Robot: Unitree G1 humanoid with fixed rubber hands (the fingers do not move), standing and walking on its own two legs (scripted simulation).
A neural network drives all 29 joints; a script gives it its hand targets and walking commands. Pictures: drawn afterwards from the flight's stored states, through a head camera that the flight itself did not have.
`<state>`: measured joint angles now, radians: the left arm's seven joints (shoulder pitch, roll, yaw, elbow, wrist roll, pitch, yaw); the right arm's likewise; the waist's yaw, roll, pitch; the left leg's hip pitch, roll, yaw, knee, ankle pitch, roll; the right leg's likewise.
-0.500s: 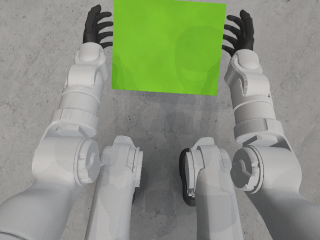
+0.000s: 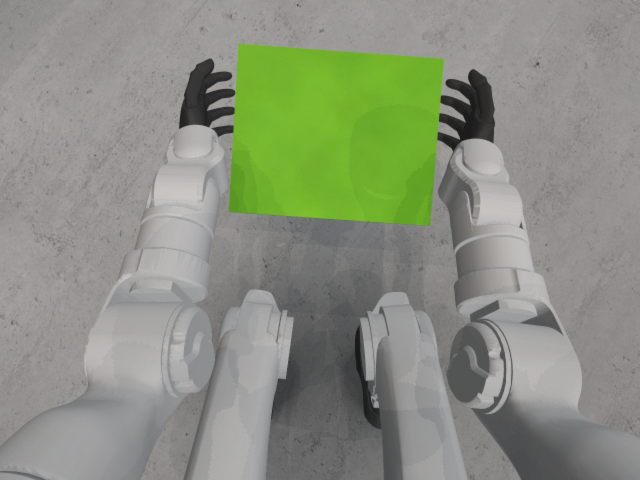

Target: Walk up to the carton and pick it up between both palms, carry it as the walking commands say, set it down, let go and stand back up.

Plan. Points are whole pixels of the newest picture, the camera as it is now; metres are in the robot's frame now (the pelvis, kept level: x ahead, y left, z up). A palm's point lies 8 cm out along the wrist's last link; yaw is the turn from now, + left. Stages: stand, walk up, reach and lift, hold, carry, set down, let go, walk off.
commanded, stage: reach and lift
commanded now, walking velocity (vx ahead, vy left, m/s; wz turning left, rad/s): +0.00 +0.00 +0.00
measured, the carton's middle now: (332, 148) +0.51 -0.01 -0.17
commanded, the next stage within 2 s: none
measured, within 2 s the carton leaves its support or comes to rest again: neither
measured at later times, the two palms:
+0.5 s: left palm (175, 114) +0.48 +0.15 -0.01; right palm (511, 132) +0.48 -0.17 +0.00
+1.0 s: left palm (134, 98) +0.46 +0.15 +0.07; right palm (561, 121) +0.45 -0.16 +0.07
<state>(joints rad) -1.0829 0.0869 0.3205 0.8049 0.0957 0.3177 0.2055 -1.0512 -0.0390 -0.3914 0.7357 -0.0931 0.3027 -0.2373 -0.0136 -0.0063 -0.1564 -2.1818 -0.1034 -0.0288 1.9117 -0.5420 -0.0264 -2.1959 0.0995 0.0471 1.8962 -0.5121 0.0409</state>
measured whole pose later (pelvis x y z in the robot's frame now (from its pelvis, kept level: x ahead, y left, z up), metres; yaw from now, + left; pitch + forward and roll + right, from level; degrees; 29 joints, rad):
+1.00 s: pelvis +0.02 +0.00 +0.12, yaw +0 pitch +38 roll +0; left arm -0.84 0.02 0.32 0.80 0.12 0.30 0.18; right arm -0.81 0.03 -0.38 0.75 -0.12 0.28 -0.22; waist -0.01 0.00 -0.26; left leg -1.70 -0.11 -0.07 1.55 -0.52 -0.02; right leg -1.71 0.11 0.08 1.53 -0.49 0.03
